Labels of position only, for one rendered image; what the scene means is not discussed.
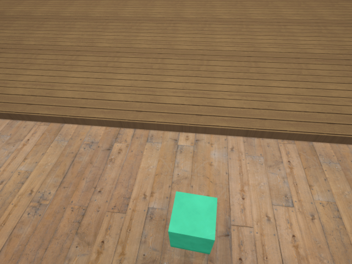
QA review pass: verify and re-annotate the carton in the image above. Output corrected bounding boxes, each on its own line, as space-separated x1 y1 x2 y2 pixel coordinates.
168 191 217 254

